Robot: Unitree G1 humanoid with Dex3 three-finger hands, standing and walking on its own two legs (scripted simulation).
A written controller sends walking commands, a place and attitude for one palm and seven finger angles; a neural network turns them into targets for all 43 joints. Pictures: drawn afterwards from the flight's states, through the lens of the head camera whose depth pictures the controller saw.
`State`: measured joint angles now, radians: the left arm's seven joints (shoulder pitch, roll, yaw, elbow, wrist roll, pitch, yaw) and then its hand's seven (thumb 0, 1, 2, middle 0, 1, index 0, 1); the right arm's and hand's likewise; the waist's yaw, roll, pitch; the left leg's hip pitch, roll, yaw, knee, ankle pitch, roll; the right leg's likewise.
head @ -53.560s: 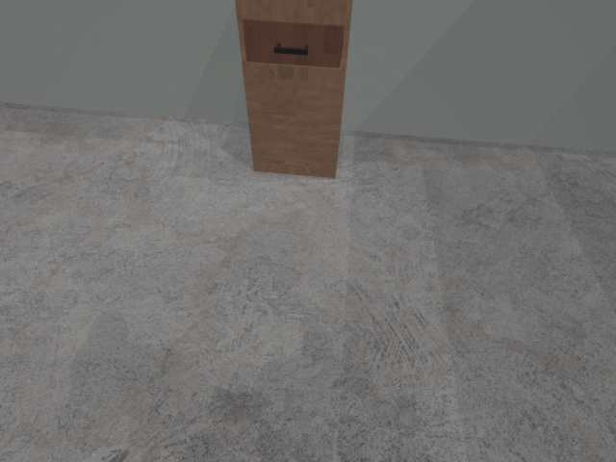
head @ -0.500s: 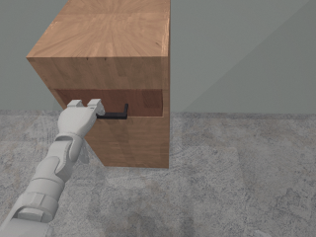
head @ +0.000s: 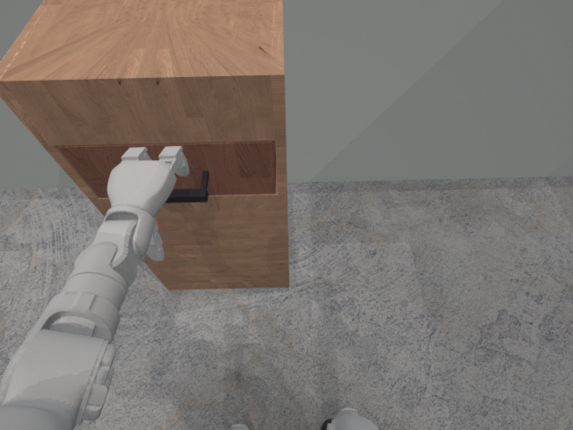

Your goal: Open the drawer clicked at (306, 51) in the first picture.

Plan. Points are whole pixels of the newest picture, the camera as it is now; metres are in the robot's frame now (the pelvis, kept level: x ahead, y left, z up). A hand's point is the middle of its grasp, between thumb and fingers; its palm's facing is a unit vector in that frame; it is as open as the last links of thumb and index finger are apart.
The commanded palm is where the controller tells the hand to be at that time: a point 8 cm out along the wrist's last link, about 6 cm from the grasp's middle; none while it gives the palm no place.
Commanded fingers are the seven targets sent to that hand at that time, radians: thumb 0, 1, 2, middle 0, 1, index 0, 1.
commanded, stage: move the hooked fingers above the handle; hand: left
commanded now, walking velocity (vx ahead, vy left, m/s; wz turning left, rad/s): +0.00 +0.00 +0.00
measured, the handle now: (174, 186) +0.55 +0.22 -0.08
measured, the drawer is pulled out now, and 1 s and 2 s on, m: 0.00 0.00 0.00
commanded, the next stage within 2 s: none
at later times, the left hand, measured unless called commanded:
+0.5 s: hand (170, 187) +0.50 +0.20 -0.02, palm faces -0.02 -0.04 -1.00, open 13.8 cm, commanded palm +0.48 +0.21 +0.03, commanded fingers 0.00 -0.50 0.30 -0.30 -1.20 -0.30 -1.20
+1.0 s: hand (171, 185) +0.51 +0.20 -0.02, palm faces -0.02 -0.02 -1.00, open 13.7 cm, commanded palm +0.48 +0.21 +0.03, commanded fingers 0.00 -0.50 0.30 -0.30 -1.20 -0.30 -1.20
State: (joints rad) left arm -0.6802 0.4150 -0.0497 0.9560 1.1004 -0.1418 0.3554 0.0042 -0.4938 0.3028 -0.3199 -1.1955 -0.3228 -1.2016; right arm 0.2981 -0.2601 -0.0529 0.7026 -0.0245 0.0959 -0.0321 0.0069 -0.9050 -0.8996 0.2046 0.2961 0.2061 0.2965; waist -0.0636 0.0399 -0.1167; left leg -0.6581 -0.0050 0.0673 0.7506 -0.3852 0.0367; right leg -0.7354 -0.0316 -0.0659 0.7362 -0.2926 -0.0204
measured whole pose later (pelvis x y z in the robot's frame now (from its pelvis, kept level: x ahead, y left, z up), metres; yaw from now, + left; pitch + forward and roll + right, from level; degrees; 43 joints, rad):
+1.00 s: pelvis +0.00 +0.01 -0.03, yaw -1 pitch +24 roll -1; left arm -0.88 0.45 -0.02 1.13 1.11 -0.03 0.43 0.00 -0.49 0.30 -0.32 -1.20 -0.33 -1.23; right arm 0.31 -0.28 -0.04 0.70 -0.05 0.11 0.01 0.00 -0.91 -0.90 0.20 0.30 0.21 0.30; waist -0.13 0.06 -0.15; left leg -0.89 0.01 0.07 0.93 -0.46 0.05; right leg -0.95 -0.02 -0.06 0.87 -0.34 -0.01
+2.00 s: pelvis +0.01 +0.01 -0.02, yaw +0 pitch +23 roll -2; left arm -0.82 0.45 -0.08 1.08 1.07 -0.09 0.34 0.00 -0.49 0.30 -0.32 -1.20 -0.32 -1.20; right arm 0.34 -0.26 -0.05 0.73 -0.05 0.09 -0.01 0.00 -0.90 -0.90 0.21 0.30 0.21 0.30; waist -0.11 0.06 -0.15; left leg -0.86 0.00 0.04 0.91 -0.46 0.05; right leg -0.90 -0.03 -0.09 0.83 -0.34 0.00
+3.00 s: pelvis +0.00 +0.01 -0.03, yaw +0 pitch +23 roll -2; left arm -0.84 0.50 -0.04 1.08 1.09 -0.17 0.34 0.00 -0.49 0.30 -0.32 -1.20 -0.33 -1.21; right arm 0.36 -0.26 -0.03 0.73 -0.05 0.07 -0.03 0.00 -0.90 -0.90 0.21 0.30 0.21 0.30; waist -0.13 0.06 -0.15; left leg -0.90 0.01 0.04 0.94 -0.46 0.04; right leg -0.95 -0.02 -0.08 0.87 -0.34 -0.01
